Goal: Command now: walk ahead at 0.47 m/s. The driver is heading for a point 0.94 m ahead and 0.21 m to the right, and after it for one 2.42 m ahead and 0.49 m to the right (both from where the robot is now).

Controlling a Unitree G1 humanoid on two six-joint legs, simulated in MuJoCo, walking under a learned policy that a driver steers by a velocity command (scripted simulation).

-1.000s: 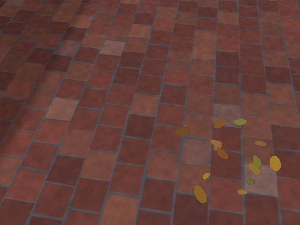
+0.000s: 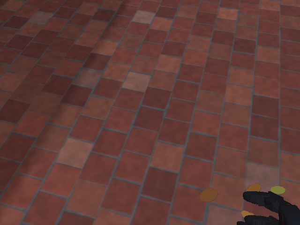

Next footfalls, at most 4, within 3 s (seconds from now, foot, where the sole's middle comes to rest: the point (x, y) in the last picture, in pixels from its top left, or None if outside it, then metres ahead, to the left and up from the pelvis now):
0.04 left None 0.22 0.11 -0.76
0.60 right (204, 220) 0.48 -0.14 -0.76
1.16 left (154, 149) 0.81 0.10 -0.76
1.68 right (212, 119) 1.02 -0.20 -0.76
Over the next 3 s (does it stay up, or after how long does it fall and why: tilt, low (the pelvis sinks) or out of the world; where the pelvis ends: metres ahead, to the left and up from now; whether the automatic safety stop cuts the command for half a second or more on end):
stays up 1.03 -0.08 0.01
